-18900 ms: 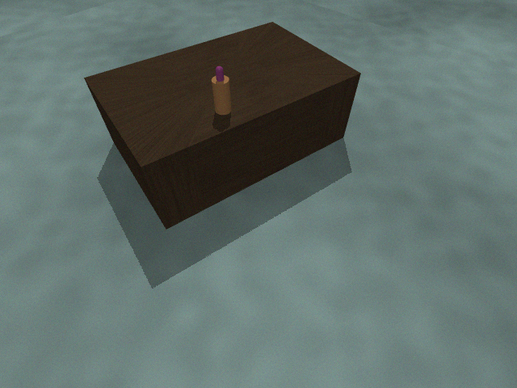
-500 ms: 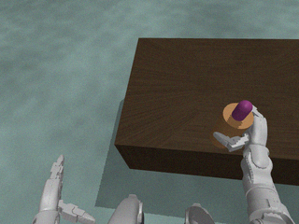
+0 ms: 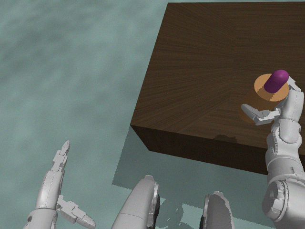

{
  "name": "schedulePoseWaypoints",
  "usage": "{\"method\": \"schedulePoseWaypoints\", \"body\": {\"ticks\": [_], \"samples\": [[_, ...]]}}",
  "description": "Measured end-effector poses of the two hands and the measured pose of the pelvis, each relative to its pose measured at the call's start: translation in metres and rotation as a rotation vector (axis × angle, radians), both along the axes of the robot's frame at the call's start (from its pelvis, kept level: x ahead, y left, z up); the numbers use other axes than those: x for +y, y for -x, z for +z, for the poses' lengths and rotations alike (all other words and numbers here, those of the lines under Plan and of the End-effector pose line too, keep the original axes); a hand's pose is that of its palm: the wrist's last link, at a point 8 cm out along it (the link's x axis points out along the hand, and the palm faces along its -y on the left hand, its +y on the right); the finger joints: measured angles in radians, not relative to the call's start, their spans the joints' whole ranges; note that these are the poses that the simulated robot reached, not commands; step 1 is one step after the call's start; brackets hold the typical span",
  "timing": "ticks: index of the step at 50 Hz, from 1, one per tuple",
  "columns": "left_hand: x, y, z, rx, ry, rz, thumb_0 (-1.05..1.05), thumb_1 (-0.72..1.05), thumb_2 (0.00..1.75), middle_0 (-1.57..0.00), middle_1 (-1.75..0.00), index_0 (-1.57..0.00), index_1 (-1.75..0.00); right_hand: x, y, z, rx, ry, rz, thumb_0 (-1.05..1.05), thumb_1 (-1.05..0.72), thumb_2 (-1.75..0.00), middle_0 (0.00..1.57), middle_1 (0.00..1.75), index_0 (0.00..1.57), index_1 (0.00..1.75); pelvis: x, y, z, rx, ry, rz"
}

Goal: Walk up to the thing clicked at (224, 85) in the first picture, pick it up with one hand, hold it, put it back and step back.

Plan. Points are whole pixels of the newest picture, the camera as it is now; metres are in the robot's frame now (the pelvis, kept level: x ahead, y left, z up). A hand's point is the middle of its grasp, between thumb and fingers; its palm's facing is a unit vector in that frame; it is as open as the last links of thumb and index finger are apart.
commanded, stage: crouch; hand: right
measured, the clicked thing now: (263, 96) +0.46 -0.19 +0.00
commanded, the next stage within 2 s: lower in 0.34 s
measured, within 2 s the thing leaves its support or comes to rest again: rests again in 1.32 s
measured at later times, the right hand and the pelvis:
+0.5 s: hand (257, 100) +0.48 -0.19 -0.06, palm faces +0.19 +0.98 +0.00, open 10.3 cm; pelvis +0.00 +0.01 -0.02, yaw +0 degrees
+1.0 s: hand (251, 106) +0.50 -0.19 -0.12, palm faces +0.19 +0.98 +0.01, open 10.3 cm; pelvis -0.01 +0.01 -0.06, yaw +1 degrees
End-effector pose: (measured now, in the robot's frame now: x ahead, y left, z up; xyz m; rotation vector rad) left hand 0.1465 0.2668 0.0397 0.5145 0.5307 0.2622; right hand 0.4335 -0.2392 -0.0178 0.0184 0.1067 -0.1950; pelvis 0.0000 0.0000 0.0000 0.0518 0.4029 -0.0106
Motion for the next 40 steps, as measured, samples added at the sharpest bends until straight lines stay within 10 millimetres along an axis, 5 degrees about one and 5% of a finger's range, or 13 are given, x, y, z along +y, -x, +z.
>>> {"method": "schedulePoseWaypoints", "body": {"ticks": [28,40], "samples": [[0.007,-0.012,0.001,0.005,-0.067,-0.025,-0.01,-0.49,0.03,-0.05,-0.06,-0.07,-0.04,0.000,-0.021,-0.045,0.030,-0.001,0.004,-0.03,0.54,-1.11,0.67,1.09,0.78,1.14,0.011,-0.002,-0.024,0.067,-0.021,-0.011],[0.006,-0.007,0.002,-0.007,-0.141,-0.053,-0.01,-0.50,0.03,-0.06,-0.06,-0.07,-0.04,0.000,-0.029,-0.082,0.026,-0.006,-0.002,-0.03,0.54,-1.11,0.66,1.09,0.78,1.14,0.013,0.005,-0.047,0.111,-0.026,-0.004]]}}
